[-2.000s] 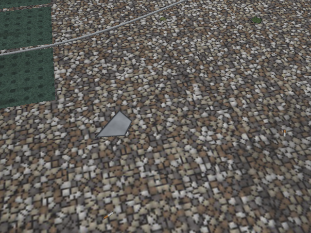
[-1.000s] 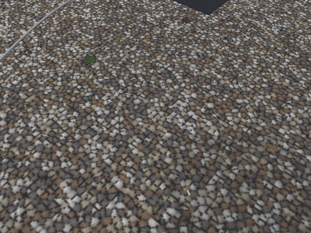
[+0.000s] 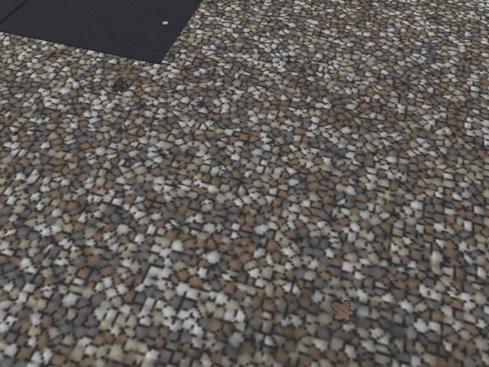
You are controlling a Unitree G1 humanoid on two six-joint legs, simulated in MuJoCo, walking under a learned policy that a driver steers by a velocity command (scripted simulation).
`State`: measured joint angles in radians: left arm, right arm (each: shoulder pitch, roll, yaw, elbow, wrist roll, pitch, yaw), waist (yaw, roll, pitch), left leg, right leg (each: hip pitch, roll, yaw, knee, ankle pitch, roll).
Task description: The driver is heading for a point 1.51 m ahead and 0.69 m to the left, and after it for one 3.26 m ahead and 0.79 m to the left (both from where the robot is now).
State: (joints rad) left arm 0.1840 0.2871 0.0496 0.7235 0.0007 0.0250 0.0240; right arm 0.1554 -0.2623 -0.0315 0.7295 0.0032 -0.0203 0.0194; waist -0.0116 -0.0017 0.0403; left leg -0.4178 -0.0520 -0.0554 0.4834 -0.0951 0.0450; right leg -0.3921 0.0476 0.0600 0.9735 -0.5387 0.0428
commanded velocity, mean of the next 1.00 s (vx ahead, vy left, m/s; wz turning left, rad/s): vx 0.27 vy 0.00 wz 0.50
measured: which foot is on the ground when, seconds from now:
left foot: down 0.00-0.16, up 0.18-0.58, down 0.60-1.00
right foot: up 0.00-0.14, down 0.16-0.58, up 0.60-1.00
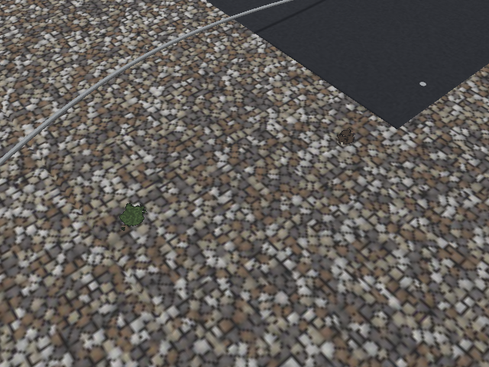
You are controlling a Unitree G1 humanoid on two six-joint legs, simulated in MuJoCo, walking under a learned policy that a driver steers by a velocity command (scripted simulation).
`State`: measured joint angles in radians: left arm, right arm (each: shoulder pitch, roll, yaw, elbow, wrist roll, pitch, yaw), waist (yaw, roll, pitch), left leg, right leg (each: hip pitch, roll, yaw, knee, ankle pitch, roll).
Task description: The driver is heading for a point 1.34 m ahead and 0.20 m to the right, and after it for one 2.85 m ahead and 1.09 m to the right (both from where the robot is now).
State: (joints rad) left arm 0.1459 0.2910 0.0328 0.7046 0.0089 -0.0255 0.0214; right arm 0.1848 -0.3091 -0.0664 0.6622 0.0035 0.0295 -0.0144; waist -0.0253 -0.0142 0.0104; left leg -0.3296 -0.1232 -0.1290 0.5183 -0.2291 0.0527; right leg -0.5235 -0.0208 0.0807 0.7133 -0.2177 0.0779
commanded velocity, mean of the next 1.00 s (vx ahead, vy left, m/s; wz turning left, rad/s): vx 0.19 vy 0.00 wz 0.07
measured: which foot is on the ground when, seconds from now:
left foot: down 0.00-0.66, up 0.68-1.00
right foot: up 0.00-0.02, down 0.04-1.00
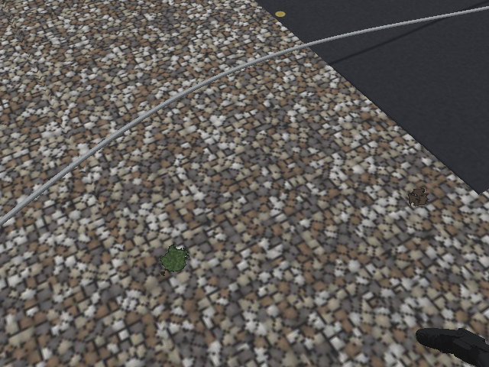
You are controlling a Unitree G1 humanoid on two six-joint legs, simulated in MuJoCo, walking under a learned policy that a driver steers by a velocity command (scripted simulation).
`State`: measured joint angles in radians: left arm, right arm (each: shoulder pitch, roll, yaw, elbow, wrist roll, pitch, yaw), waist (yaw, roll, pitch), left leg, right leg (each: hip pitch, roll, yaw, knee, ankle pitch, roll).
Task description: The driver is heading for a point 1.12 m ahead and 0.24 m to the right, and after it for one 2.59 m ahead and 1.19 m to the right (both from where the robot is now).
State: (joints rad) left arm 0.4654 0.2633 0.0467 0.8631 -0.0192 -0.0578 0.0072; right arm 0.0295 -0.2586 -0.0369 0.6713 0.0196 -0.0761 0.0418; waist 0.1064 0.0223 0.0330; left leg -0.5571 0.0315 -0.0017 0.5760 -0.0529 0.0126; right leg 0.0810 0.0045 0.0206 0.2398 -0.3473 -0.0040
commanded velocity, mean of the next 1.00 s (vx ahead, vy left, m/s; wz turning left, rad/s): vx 0.08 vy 0.00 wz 0.00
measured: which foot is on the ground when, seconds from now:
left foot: up 0.00-0.04, down 0.06-1.00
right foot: down 0.00-0.06, up 0.08-0.40, down 0.42-1.00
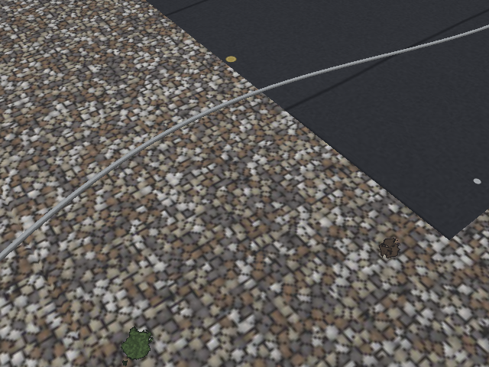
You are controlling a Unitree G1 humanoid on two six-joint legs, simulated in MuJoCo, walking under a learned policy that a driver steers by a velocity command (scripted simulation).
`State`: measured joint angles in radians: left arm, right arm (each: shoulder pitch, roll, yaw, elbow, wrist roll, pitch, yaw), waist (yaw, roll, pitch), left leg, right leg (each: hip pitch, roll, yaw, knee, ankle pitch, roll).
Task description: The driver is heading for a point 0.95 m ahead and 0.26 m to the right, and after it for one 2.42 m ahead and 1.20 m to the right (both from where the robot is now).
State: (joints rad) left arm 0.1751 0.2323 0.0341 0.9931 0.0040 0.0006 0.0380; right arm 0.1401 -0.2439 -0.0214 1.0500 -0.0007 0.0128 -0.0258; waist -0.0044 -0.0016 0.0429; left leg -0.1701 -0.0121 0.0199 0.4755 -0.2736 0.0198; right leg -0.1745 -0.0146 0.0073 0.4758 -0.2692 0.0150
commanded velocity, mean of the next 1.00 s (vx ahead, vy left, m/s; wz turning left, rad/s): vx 0.12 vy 0.00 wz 0.00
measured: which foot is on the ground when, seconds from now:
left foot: down 0.00-0.26, up 0.28-0.58, down 0.60-1.00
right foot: down 0.00-1.00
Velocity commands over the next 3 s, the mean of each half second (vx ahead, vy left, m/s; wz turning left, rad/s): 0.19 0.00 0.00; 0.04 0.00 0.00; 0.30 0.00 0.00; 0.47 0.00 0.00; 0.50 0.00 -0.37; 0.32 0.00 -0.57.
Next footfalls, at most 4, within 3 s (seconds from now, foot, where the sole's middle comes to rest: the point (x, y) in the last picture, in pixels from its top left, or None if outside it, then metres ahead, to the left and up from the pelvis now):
0.60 left None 0.25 0.09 -0.78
1.82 right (309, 334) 0.61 -0.15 -0.78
2.36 left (232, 244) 0.91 0.07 -0.78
2.86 right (324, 205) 1.07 -0.25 -0.78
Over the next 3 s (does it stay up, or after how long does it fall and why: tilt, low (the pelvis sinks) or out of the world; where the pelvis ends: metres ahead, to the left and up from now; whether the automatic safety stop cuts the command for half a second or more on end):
stays up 0.98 -0.12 -0.01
